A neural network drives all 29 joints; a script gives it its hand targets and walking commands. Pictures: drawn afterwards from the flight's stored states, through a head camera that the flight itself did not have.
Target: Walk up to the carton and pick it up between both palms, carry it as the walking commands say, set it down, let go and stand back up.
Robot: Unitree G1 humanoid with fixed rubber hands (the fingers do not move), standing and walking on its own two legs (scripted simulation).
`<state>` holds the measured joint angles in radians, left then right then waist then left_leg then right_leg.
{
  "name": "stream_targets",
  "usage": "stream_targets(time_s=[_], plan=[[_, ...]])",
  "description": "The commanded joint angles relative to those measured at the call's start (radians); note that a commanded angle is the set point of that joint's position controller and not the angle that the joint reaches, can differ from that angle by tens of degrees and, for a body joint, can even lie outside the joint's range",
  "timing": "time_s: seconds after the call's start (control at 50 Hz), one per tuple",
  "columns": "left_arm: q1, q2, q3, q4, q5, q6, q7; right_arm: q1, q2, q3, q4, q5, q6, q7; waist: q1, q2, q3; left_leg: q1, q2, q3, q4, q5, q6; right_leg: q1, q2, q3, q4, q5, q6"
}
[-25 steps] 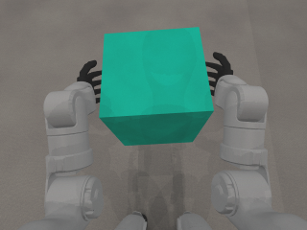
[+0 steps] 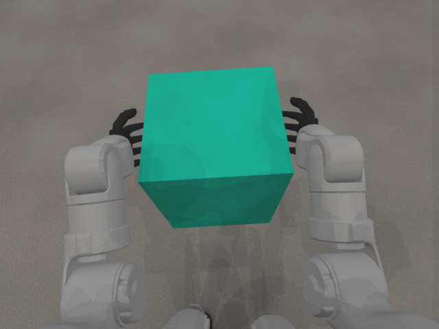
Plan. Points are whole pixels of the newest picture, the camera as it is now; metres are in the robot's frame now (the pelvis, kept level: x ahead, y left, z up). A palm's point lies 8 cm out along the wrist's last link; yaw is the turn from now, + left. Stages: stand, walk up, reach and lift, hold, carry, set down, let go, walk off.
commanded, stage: carry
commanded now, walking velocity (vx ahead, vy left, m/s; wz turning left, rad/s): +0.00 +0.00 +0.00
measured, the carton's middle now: (216, 157) +0.42 +0.00 +0.01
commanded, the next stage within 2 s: none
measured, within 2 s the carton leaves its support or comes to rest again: neither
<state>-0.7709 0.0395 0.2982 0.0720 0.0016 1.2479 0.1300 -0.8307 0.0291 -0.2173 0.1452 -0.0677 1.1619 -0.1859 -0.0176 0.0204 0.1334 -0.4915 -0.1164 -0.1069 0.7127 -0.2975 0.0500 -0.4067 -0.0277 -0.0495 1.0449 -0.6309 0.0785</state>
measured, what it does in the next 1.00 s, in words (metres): walks ahead: right foot, then right foot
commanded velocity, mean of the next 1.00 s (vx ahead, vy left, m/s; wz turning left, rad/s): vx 0.00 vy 0.00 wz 0.00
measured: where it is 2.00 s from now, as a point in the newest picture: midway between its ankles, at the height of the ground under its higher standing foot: (211, 207)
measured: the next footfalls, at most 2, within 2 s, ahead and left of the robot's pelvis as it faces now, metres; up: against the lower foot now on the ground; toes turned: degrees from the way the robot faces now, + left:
right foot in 0.10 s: -0.01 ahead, -0.13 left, +0.00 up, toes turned +0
right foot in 0.56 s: +0.16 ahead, -0.11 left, +0.00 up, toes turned +4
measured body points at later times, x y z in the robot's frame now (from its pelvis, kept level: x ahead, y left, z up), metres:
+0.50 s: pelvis +0.13 -0.03 +0.00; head +0.20 -0.04 +0.44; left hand +0.49 +0.18 +0.09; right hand +0.53 -0.13 +0.08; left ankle +0.08 +0.09 -0.71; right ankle +0.06 -0.12 -0.68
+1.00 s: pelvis +0.30 -0.01 +0.01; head +0.34 -0.02 +0.45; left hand +0.63 +0.20 +0.10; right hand +0.68 -0.10 +0.09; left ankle +0.23 +0.11 -0.71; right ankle +0.22 -0.12 -0.68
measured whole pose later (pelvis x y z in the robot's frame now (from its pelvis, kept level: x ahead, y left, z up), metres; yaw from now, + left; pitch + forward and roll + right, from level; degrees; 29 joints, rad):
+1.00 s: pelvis +0.30 -0.01 +0.01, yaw +9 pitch +5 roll +0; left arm -0.63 0.04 0.22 0.09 0.01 1.26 0.11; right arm -0.65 0.08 -0.18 0.13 -0.09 1.18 -0.18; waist -0.02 0.02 0.00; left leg -0.34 -0.04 -0.08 0.71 -0.40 0.05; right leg -0.37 0.00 -0.06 0.92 -0.61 0.03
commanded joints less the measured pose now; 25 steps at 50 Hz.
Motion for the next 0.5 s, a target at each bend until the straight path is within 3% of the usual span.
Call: stream_targets(time_s=[0.0, 0.02, 0.04, 0.06, 0.08, 0.1, 0.12, 0.14, 0.16, 0.18, 0.2, 0.22, 0.24, 0.26, 0.28, 0.3, 0.32, 0.34, 0.36, 0.38, 0.4, 0.42, 0.44, 0.46, 0.48], plan=[[-0.78, -1.118, -0.656, -0.051, -0.397, -0.058, -0.216, -0.696, 1.006, 0.599, -0.149, 0.404, 0.011, 0.214, 0.016, 0.114, -0.884, 0.605, 0.285, -0.23, -0.016, 1.155, 0.097, 0.074, 0.006, 0.048, -0.327, 0.209, -0.013], [-0.86, -1.132, -0.662, -0.065, -0.404, -0.064, -0.217, -0.78, 1.021, 0.621, -0.173, 0.412, 0.01, 0.214, 0.034, 0.028, -0.864, 0.51, 0.231, -0.169, 0.014, 1.076, 0.075, 0.214, 0.007, 0.027, -0.473, 0.38, -0.034], [-0.81, -1.125, -0.654, -0.065, -0.394, -0.059, -0.22, -0.705, 1.018, 0.607, -0.161, 0.401, 0.017, 0.22, 0.029, -0.047, -0.859, 0.355, 0.189, -0.101, 0.062, 0.884, 0.034, 0.38, -0.037, 0.038, -0.508, 0.722, -0.05], [-0.834, -1.118, -0.655, -0.097, -0.398, -0.065, -0.226, -0.768, 1.0, 0.623, -0.225, 0.408, 0.006, 0.218, 0.027, -0.173, -0.892, 0.116, 0.112, -0.04, 0.137, 0.388, 0.009, 0.629, -0.119, 0.096, -0.509, 1.149, -0.099], [-0.818, -1.136, -0.646, -0.067, -0.404, -0.065, -0.227, -0.767, 1.035, 0.618, -0.215, 0.423, 0.013, 0.224, 0.03, -0.3, -0.901, -0.171, 0.038, 0.052, 0.232, -0.189, -0.024, 0.854, -0.281, 0.201, -0.377, 1.639, -0.181], [-0.729, -1.126, -0.621, -0.045, -0.383, -0.054, -0.234, -0.692, 1.071, 0.628, -0.175, 0.425, 0.023, 0.231, 0.029, -0.371, -0.857, -0.338, 0.048, 0.107, 0.316, -0.352, -0.05, 0.968, -0.361, 0.233, -0.324, 1.897, -0.239], [-0.697, -1.121, -0.641, -0.06, -0.378, -0.051, -0.229, -0.581, 1.055, 0.61, -0.139, 0.402, 0.032, 0.233, 0.035, -0.284, -0.827, -0.372, 0.043, 0.115, 0.295, -0.331, -0.049, 0.972, -0.38, 0.229, -0.328, 1.907, -0.27], [-0.608, -1.1, -0.618, -0.059, -0.354, -0.042, -0.231, -0.52, 1.079, 0.623, -0.115, 0.423, 0.047, 0.248, 0.039, -0.252, -0.803, -0.42, 0.039, 0.122, 0.343, -0.327, -0.057, 0.981, -0.356, 0.229, -0.31, 1.907, -0.262], [-0.705, -1.08, -0.618, -0.125, -0.347, -0.06, -0.222, -0.639, 1.088, 0.635, -0.143, 0.449, 0.037, 0.256, 0.042, -0.257, -0.796, -0.437, 0.043, 0.137, 0.274, -0.273, -0.064, 1.004, -0.324, 0.202, -0.291, 1.853, -0.248], [-0.801, -1.046, -0.625, -0.191, -0.343, -0.069, -0.208, -0.676, 1.089, 0.64, -0.097, 0.471, 0.036, 0.267, 0.043, -0.272, -0.793, -0.416, 0.026, 0.156, 0.209, -0.193, -0.072, 1.007, -0.248, 0.149, -0.261, 1.862, -0.187], [-0.768, -1.03, -0.624, -0.193, -0.333, -0.076, -0.208, -0.641, 1.067, 0.652, -0.097, 0.467, 0.031, 0.266, 0.044, -0.277, -0.766, -0.396, 0.017, 0.183, 0.135, -0.148, -0.07, 0.992, -0.223, 0.127, -0.253, 1.871, -0.163], [-0.703, -1.043, -0.638, -0.177, -0.32, -0.075, -0.209, -0.569, 1.081, 0.636, -0.062, 0.461, 0.034, 0.28, 0.044, -0.25, -0.757, -0.277, 0.017, 0.196, 0.051, -0.06, -0.068, 0.878, -0.219, 0.109, -0.273, 1.849, -0.158], [-0.736, -1.022, -0.668, -0.208, -0.331, -0.079, -0.203, -0.506, 1.095, 0.618, -0.017, 0.456, 0.028, 0.285, 0.031, -0.195, -0.793, -0.135, -0.007, 0.197, -0.052, 0.024, -0.045, 0.811, -0.178, 0.034, -0.226, 1.835, -0.129], [-0.731, -1.02, -0.68, -0.256, -0.333, -0.087, -0.203, -0.486, 1.105, 0.621, -0.053, 0.453, 0.022, 0.283, 0.012, -0.207, -0.802, 0.04, 0.003, 0.188, -0.119, 0.214, -0.024, 0.697, -0.157, -0.008, -0.175, 1.776, -0.104], [-0.938, -1.018, -0.713, -0.328, -0.371, -0.097, -0.201, -0.581, 1.138, 0.637, -0.023, 0.483, 0.012, 0.285, 0.001, -0.158, -0.822, 0.273, 0.049, 0.113, -0.072, 0.533, 0.026, 0.464, -0.131, -0.039, -0.098, 1.583, -0.058], [-0.833, -1.084, -0.729, -0.288, -0.376, -0.088, -0.198, -0.519, 1.123, 0.613, -0.048, 0.465, 0.013, 0.292, -0.019, 0.035, -0.926, 0.609, 0.153, -0.039, -0.023, 1.145, 0.101, 0.156, -0.081, -0.063, 0.087, 1.219, -0.009], [-0.894, -1.106, -0.752, -0.294, -0.372, -0.086, -0.193, -0.583, 1.134, 0.616, -0.031, 0.468, 0.008, 0.292, -0.013, 0.331, -0.898, 0.956, 0.274, -0.221, 0.031, 1.868, 0.166, -0.229, 0.059, -0.069, 0.222, 0.21, -0.007], [-1.078, -1.051, -0.776, -0.338, -0.423, -0.096, -0.196, -0.66, 1.097, 0.632, -0.019, 0.478, -0.011, 0.278, -0.016, 0.334, -0.878, 1.01, 0.356, -0.328, -0.012, 1.836, 0.233, -0.342, 0.115, -0.003, 0.235, -0.138, -0.013], [-0.929, -1.081, -0.77, -0.223, -0.408, -0.086, -0.206, -0.691, 1.065, 0.635, -0.113, 0.474, -0.02, 0.268, -0.016, 0.28, -0.8, 0.99, 0.383, -0.336, -0.053, 1.676, 0.242, -0.432, 0.076, 0.019, 0.156, -0.135, -0.029], [-0.969, -1.086, -0.782, -0.262, -0.436, -0.096, -0.213, -0.7, 1.081, 0.642, -0.137, 0.47, -0.023, 0.261, -0.011, 0.195, -0.794, 0.923, 0.384, -0.338, -0.06, 1.515, 0.225, -0.392, 0.048, 0.036, 0.032, -0.108, -0.037], [-0.958, -1.124, -0.759, -0.227, -0.449, -0.083, -0.221, -0.743, 1.107, 0.652, -0.183, 0.48, -0.02, 0.253, -0.011, 0.151, -0.755, 0.843, 0.369, -0.335, -0.076, 1.394, 0.213, -0.346, 0.058, 0.021, -0.068, -0.077, -0.039], [-0.893, -1.141, -0.764, -0.221, -0.462, -0.073, -0.232, -0.691, 1.083, 0.628, -0.233, 0.449, -0.019, 0.243, -0.006, 0.184, -0.754, 0.74, 0.358, -0.289, -0.067, 1.332, 0.188, -0.223, 0.042, 0.029, -0.189, 0.007, -0.041], [-0.858, -1.143, -0.723, -0.218, -0.455, -0.068, -0.234, -0.725, 1.113, 0.656, -0.266, 0.463, -0.012, 0.232, 0.003, 0.139, -0.786, 0.702, 0.317, -0.226, -0.042, 1.247, 0.157, -0.106, 0.054, 0.015, -0.319, 0.083, -0.044], [-0.723, -1.142, -0.689, -0.089, -0.422, -0.057, -0.24, -0.697, 1.064, 0.643, -0.255, 0.441, -0.013, 0.229, 0.022, 0.136, -0.806, 0.601, 0.296, -0.163, -0.018, 1.182, 0.128, 0.084, 0.046, 0.004, -0.452, 0.254, -0.052], [-0.697, -1.162, -0.686, -0.075, -0.419, -0.056, -0.244, -0.648, 1.054, 0.629, -0.242, 0.416, -0.008, 0.224, 0.033, 0.059, -0.864, 0.454, 0.256, -0.052, 0.052, 0.972, 0.073, 0.331, 0.003, 0.002, -0.562, 0.619, -0.083]])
